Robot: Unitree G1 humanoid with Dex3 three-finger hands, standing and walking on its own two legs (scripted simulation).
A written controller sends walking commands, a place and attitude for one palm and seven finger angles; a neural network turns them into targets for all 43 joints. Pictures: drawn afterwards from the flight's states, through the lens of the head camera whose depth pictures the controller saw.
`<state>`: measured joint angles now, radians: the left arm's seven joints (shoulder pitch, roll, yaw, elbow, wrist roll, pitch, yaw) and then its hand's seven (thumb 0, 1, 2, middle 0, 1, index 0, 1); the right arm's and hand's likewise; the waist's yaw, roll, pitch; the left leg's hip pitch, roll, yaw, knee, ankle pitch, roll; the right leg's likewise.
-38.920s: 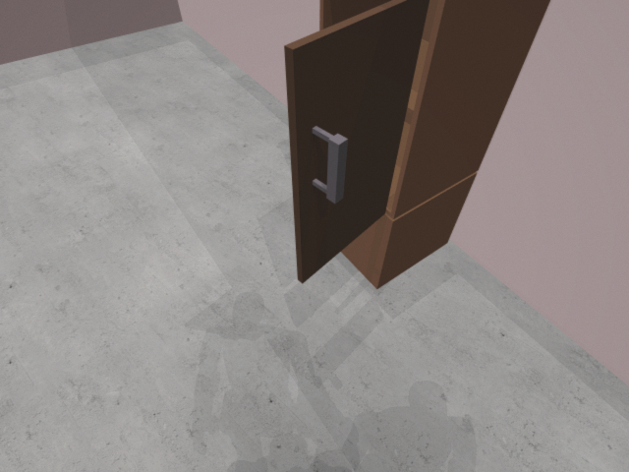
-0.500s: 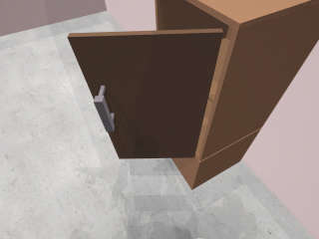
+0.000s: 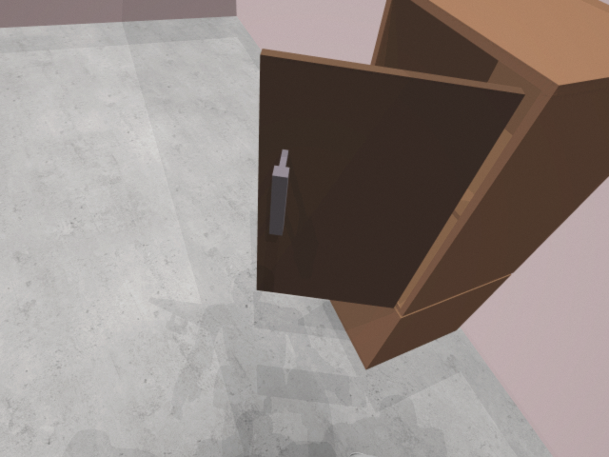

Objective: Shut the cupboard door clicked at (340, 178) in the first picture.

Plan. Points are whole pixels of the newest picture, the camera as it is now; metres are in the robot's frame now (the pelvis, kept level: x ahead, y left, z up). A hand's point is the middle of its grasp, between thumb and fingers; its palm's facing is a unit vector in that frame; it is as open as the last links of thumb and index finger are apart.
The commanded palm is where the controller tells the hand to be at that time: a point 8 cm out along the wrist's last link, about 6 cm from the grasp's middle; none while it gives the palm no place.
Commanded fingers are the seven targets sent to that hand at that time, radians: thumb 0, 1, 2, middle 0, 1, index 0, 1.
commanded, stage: come to a stop and stand still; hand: left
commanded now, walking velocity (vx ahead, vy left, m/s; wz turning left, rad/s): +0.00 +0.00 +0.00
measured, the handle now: (280, 193) +0.50 +0.09 +0.04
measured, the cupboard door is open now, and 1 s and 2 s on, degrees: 61 61 61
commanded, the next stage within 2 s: look again from close up in 0.76 s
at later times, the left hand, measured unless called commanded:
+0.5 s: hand out of the picture -0.03 +0.17 -0.17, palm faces -0.04 -0.98 -0.17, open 7.3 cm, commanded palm none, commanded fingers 0.00 0.90 0.90 -0.20 -0.30 -0.20 -0.30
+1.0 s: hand out of the picture -0.07 +0.16 -0.17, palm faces +0.00 -0.99 -0.16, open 7.4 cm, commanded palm none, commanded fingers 0.00 0.90 0.90 -0.20 -0.30 -0.20 -0.30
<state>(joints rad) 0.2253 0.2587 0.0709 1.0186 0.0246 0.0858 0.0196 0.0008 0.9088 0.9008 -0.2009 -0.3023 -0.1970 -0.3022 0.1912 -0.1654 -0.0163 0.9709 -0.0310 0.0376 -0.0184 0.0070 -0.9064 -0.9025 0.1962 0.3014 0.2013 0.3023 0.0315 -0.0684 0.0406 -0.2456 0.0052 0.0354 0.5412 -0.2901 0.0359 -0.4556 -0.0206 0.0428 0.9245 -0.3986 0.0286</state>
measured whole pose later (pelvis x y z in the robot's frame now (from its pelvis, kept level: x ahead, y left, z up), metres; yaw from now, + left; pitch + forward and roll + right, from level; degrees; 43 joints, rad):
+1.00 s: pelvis -0.04 +0.01 +0.00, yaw -1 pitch -1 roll -1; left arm 0.35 0.10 -0.03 1.12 0.01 -0.04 0.05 0.00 0.91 0.90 -0.20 -0.30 -0.20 -0.30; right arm 0.30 -0.15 0.00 1.09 -0.02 -0.02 -0.03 0.02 -0.93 -0.90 0.20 0.30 0.20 0.30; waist -0.02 0.03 0.03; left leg -0.29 -0.01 0.06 0.50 -0.20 0.05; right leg -0.13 0.03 -0.01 0.45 -0.30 -0.01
